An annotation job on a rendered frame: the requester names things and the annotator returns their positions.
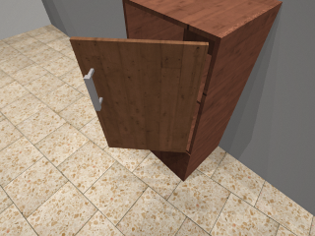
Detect cupboard door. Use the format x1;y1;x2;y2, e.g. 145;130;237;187
69;36;209;152

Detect handle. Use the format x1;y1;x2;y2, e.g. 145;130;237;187
84;68;103;111

